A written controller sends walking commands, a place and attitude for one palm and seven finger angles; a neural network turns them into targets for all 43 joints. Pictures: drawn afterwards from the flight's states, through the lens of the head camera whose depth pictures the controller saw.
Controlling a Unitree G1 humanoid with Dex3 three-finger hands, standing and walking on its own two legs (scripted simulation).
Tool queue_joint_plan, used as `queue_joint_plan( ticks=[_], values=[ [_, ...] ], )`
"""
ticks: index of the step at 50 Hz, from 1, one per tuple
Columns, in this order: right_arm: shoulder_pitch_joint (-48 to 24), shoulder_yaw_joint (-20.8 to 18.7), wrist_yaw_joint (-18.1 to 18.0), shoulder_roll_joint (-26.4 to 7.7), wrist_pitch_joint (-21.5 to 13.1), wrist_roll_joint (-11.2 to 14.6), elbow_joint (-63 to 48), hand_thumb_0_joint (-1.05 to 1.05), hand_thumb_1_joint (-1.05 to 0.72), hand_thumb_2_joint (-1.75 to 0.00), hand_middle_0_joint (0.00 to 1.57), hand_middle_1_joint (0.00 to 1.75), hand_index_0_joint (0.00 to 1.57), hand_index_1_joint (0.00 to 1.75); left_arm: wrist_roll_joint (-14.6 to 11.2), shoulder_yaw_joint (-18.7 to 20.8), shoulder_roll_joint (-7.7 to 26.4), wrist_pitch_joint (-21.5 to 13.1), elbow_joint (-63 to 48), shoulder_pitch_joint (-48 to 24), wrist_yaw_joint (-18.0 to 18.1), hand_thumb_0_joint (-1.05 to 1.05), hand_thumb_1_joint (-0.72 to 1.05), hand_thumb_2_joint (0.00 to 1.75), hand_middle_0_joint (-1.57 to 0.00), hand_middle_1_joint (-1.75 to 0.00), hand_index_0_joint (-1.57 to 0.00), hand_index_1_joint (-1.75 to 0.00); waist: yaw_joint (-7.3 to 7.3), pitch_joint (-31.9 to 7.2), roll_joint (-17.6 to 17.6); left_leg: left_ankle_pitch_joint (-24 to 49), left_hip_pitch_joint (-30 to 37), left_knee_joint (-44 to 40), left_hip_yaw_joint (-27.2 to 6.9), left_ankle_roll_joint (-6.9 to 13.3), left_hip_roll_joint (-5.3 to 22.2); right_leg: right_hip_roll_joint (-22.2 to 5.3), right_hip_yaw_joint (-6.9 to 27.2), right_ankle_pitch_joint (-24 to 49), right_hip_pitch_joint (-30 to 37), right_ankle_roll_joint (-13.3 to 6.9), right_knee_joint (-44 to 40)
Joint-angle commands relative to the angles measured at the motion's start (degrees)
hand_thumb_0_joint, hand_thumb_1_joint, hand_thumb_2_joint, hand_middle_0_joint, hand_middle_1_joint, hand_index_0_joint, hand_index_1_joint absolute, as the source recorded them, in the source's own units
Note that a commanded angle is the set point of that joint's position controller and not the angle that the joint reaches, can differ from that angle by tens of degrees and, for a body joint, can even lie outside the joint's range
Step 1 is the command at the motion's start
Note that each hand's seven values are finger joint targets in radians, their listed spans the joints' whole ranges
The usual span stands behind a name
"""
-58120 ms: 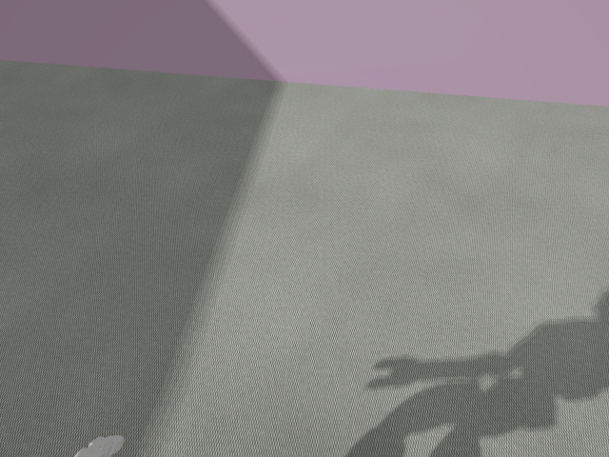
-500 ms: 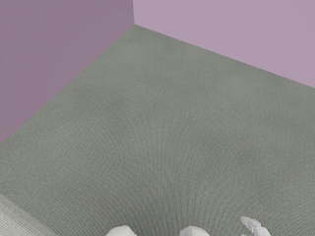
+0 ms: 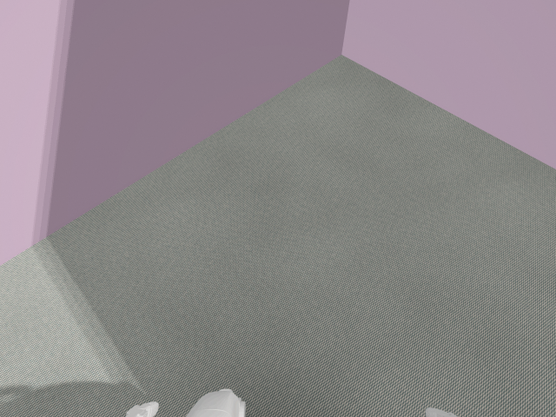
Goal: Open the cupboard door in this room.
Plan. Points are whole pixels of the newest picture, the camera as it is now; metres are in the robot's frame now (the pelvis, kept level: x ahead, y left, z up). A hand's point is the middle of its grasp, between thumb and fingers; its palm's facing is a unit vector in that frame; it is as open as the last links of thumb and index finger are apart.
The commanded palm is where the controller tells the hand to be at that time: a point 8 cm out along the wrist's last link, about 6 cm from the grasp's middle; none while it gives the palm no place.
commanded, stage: turn to face it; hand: left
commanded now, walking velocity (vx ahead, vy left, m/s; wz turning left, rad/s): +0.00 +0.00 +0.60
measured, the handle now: out of the picture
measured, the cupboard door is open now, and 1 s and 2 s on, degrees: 43 43 43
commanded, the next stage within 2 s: none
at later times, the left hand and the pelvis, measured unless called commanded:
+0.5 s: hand out of the picture +0.09 +0.20 -0.16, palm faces +0.26 -0.92 -0.29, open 7.4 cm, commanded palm none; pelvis +0.03 -0.03 -0.01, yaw +16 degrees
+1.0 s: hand out of the picture -0.03 +0.20 -0.18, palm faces +0.58 -0.78 -0.25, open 7.4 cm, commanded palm none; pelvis +0.04 -0.02 +0.00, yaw +34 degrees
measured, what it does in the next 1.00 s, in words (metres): steps on the spot, turning left: left foot, then right foot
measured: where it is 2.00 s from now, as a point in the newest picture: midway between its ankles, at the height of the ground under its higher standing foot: outside the picture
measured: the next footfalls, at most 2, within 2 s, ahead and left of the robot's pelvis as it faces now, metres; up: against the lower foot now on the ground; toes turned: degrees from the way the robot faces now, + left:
left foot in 0.10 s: +0.04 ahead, +0.12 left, +0.00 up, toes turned +10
right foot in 0.46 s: +0.10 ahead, -0.14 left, +0.00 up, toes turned +11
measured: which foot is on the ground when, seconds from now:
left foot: up 0.00-0.08, down 0.10-0.46, up 0.48-0.80, down 0.82-1.00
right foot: down 0.00-0.10, up 0.12-0.44, down 0.46-0.82, up 0.84-1.00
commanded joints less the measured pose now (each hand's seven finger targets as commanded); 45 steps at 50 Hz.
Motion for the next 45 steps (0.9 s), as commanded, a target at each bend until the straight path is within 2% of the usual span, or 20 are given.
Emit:
queue_joint_plan(
  ticks=[1, 3, 4, 5, 6, 8, 11, 18, 21, 22, 23, 24, 25, 28, 36, 39, 40, 41, 42, 45],
  values=[
    [-2.2, 0.2, -0.3, -2.0, -2.4, 0.0, -6.1, 0.00, -0.90, -0.90, 0.20, 0.30, 0.20, 0.30, 0.3, 4.5, 13.7, -0.8, -1.8, 4.8, 0.4, 0.00, 0.90, 0.90, -0.20, -0.30, -0.20, -0.30, 2.57, -10.9, -10.4, 2.1, 1.5, -12.7, 2.8, 1.7, -1.0, -13.9, 6.4, 43.6, 12.2, -4.5, -2.0],
    [3.0, -0.5, -0.5, -4.5, -2.8, -0.5, -5.0, 0.00, -0.90, -0.90, 0.20, 0.30, 0.20, 0.30, -0.3, 4.6, 14.0, -0.7, -2.0, 3.5, 0.0, 0.00, 0.90, 0.90, -0.20, -0.30, -0.20, -0.30, -0.85, -13.2, -7.0, 12.0, 13.0, -22.7, 3.1, 3.0, -1.6, -12.4, 3.1, 39.5, 6.0, -1.1, 6.8],
    [7.5, -1.8, -0.6, -9.1, -3.1, -0.9, -4.3, 0.00, -0.90, -0.90, 0.20, 0.30, 0.20, 0.30, -0.6, 4.2, 12.1, -0.6, -3.2, 2.5, -0.3, 0.00, 0.90, 0.90, -0.20, -0.30, -0.20, -0.30, -3.35, -16.3, 3.8, 26.6, 24.3, -26.5, -7.7, 6.8, 6.9, -8.3, 1.2, 23.7, -5.5, 2.1, 18.1],
    [11.9, -3.4, -1.2, -15.6, -3.2, -1.2, -3.8, 0.00, -0.90, -0.90, 0.20, 0.30, 0.20, 0.30, -1.0, 2.8, 7.9, -0.3, -6.4, -0.6, -0.7, 0.00, 0.90, 0.90, -0.20, -0.30, -0.20, -0.30, -5.87, -16.3, 20.3, 52.4, 29.8, -28.1, -29.3, 17.2, 23.2, 0.2, 3.0, -18.2, -21.8, 5.9, 31.7],
    [14.3, -3.3, -1.8, -15.5, -2.9, -0.7, -2.2, 0.00, -0.90, -0.90, 0.20, 0.30, 0.20, 0.30, -0.2, 2.7, 9.3, 0.9, -7.5, -4.5, -0.1, 0.00, 0.90, 0.90, -0.20, -0.30, -0.20, -0.30, -6.58, -16.5, 12.0, 50.5, 28.2, -27.5, -28.2, 19.6, 24.9, 0.1, 11.4, -18.7, -24.1, 5.2, 36.4],
    [8.6, -2.7, -3.0, -12.8, -3.3, -0.9, -3.8, 0.00, -0.90, -0.90, 0.20, 0.30, 0.20, 0.30, -0.4, 3.1, 8.5, 1.1, -5.5, -5.2, 0.0, 0.00, 0.90, 0.90, -0.20, -0.30, -0.20, -0.30, -3.74, -13.2, 13.1, 42.8, 21.9, -28.1, -22.4, 16.4, 18.6, 0.2, 14.6, -11.1, -24.6, 5.5, 38.4],
    [3.6, -1.6, -3.0, -10.3, -3.8, -0.9, -5.0, 0.00, -0.90, -0.90, 0.20, 0.30, 0.20, 0.30, -0.3, 3.1, 8.4, 1.6, -3.1, -1.9, -0.9, 0.00, 0.90, 0.90, -0.20, -0.30, -0.20, -0.30, -0.34, -10.5, 8.7, 38.2, 16.9, -29.1, -15.6, 13.0, 12.7, 1.6, 13.9, -4.5, -20.1, 5.8, 34.0],
    [2.8, -2.4, -2.5, -11.4, -3.1, -1.1, -4.8, 0.00, -0.90, -0.90, 0.20, 0.30, 0.20, 0.30, -0.7, 2.7, 7.5, 1.4, -3.9, -1.8, -0.9, 0.00, 0.90, 0.90, -0.20, -0.30, -0.20, -0.30, -0.02, -9.7, 11.1, 31.2, 11.4, -28.0, -18.8, 12.1, 10.2, 6.1, 11.0, -4.1, -9.0, 5.2, 13.0],
    [-0.1, -2.6, -2.4, -10.4, -2.7, -0.6, -5.8, 0.00, -0.90, -0.90, 0.20, 0.30, 0.20, 0.30, -0.7, 3.3, 9.1, 0.2, -2.6, 4.4, -0.6, 0.00, 0.90, 0.90, -0.20, -0.30, -0.20, -0.30, 3.43, -11.2, 8.6, 24.8, 4.0, -21.6, -18.1, 8.5, 6.5, 6.2, 10.5, 7.3, 5.0, 4.6, -4.6],
    [0.9, -2.2, -2.0, -7.2, -2.8, 0.0, -6.4, 0.00, -0.90, -0.90, 0.20, 0.30, 0.20, 0.30, 0.0, 4.1, 13.3, -0.6, -2.3, 6.8, -0.1, 0.00, 0.90, 0.90, -0.20, -0.30, -0.20, -0.30, 4.36, -12.5, -3.3, 10.8, -4.7, -12.3, -13.2, 4.7, 0.9, -4.3, 20.7, 9.1, 13.5, 1.9, -12.9],
    [0.5, -1.7, -1.7, -4.2, -2.9, 0.0, -7.8, 0.00, -0.90, -0.90, 0.20, 0.30, 0.20, 0.30, 0.6, 4.7, 17.8, -0.7, -2.6, 7.0, 0.3, 0.00, 0.90, 0.90, -0.20, -0.30, -0.20, -0.30, 4.92, -11.4, -18.2, -10.7, -11.6, 3.6, -5.1, 1.2, -6.4, -19.6, 35.1, 17.9, 13.0, -5.2, -15.8],
    [0.1, -2.2, -1.8, -6.4, -2.3, -0.5, -7.3, 0.00, -0.90, -0.90, 0.20, 0.30, 0.20, 0.30, 0.0, 4.1, 16.3, -0.7, -2.7, 6.0, 0.7, 0.00, 0.90, 0.90, -0.20, -0.30, -0.20, -0.30, 4.25, -11.1, -14.4, -10.8, -9.7, 14.6, -8.9, 1.6, -2.6, -21.5, 32.7, 22.3, 7.4, -7.9, -14.7],
    [0.0, -2.2, -1.7, -5.6, -1.8, -0.5, -6.3, 0.00, -0.90, -0.90, 0.20, 0.30, 0.20, 0.30, -0.1, 3.8, 14.4, -0.6, -3.2, 2.8, 0.9, 0.00, 0.90, 0.90, -0.20, -0.30, -0.20, -0.30, 2.51, -9.6, -14.6, -7.5, -10.7, 20.4, -8.9, 1.3, -1.5, -17.7, 29.9, 24.2, 5.9, -8.2, -13.1],
    [0.8, -1.3, -0.7, -4.1, -1.3, -0.4, -4.5, 0.00, -0.90, -0.90, 0.20, 0.30, 0.20, 0.30, -0.1, 2.5, 10.4, -0.7, -4.4, -0.9, 0.7, 0.00, 0.90, 0.90, -0.20, -0.30, -0.20, -0.30, 0.24, -8.4, -11.4, 0.7, -9.1, 19.9, -5.4, -0.2, 0.1, -10.5, 14.5, 33.2, 5.3, -5.0, -10.2],
    [-3.7, 0.0, -0.1, -1.7, -1.9, 0.0, -5.6, 0.00, -0.90, -0.90, 0.20, 0.30, 0.20, 0.30, 0.4, 4.3, 13.4, -0.6, -2.1, 4.6, 0.6, 0.00, 0.90, 0.90, -0.20, -0.30, -0.20, -0.30, 3.44, -9.0, -10.9, -0.7, -1.3, -6.3, 1.3, 0.9, -0.7, -13.4, 8.8, 40.3, 10.6, -5.3, -5.5],
    [0.5, -0.4, -0.3, -3.6, -2.5, -0.3, -5.2, 0.00, -0.90, -0.90, 0.20, 0.30, 0.20, 0.30, 0.1, 4.6, 13.8, -0.4, -1.7, 3.5, 0.0, 0.00, 0.90, 0.90, -0.20, -0.30, -0.20, -0.30, 0.83, -10.8, -9.2, 7.4, 8.9, -19.4, 2.3, 2.1, -1.7, -12.6, 5.3, 35.4, 6.3, -2.2, 1.6],
    [5.5, -1.2, -0.4, -6.5, -3.0, -0.6, -4.1, 0.00, -0.90, -0.90, 0.20, 0.30, 0.20, 0.30, -0.5, 4.5, 13.3, -0.3, -2.3, 2.5, -0.2, 0.00, 0.90, 0.90, -0.20, -0.30, -0.20, -0.30, -2.32, -13.9, -2.7, 18.2, 19.4, -26.0, -1.2, 3.8, 1.2, -11.3, 3.1, 29.2, -0.3, 0.4, 11.0],
    [10.2, -3.1, -0.8, -14.1, -3.5, -1.2, -3.6, 0.00, -0.90, -0.90, 0.20, 0.30, 0.20, 0.30, -0.9, 3.7, 9.2, 0.0, -4.8, 1.7, -0.8, 0.00, 0.90, 0.90, -0.20, -0.30, -0.20, -0.30, -4.76, -16.5, 16.7, 39.9, 29.9, -27.8, -24.9, 12.4, 18.3, -1.8, 1.7, -7.5, -18.3, 5.4, 25.9],
    [13.7, -3.6, -1.3, -16.6, -2.9, -0.8, -2.5, 0.00, -0.90, -0.90, 0.20, 0.30, 0.20, 0.30, -0.3, 2.7, 8.6, 0.8, -7.2, -2.2, -0.4, 0.00, 0.90, 0.90, -0.20, -0.30, -0.20, -0.30, -6.06, -16.4, 16.2, 47.5, 27.8, -28.4, -28.8, 18.3, 24.9, 0.3, 8.8, -19.7, -22.7, 5.1, 33.2],
    [7.0, -2.2, -3.0, -11.9, -3.4, -0.9, -4.3, 0.00, -0.90, -0.90, 0.20, 0.30, 0.20, 0.30, -0.3, 3.1, 9.1, 1.3, -4.5, -5.0, -0.2, 0.00, 0.90, 0.90, -0.20, -0.30, -0.20, -0.30, -3.11, -11.4, 11.6, 36.8, 18.6, -30.0, -22.0, 14.9, 17.0, 0.1, 15.0, -8.5, -23.5, 5.5, 38.5]
  ],
)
